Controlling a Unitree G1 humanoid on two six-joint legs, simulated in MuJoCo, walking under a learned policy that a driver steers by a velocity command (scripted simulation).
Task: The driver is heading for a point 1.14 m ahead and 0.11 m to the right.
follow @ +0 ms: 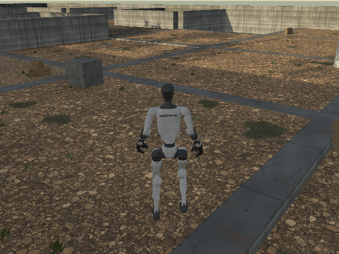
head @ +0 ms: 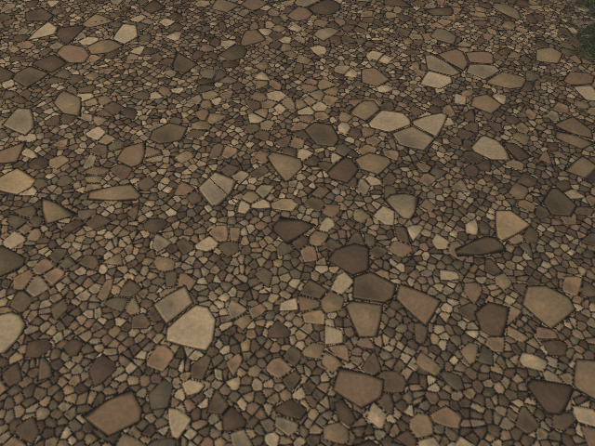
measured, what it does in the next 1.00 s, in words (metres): walks ahead: right foot, then left foot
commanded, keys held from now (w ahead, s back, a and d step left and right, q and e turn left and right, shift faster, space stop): w+e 0.32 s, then w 0.02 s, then no key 0.22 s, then q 0.42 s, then w+q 0.02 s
